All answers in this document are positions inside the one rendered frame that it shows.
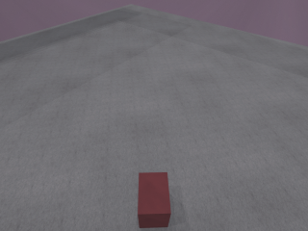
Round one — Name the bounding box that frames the carton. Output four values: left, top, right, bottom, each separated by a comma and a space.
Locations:
138, 172, 171, 228

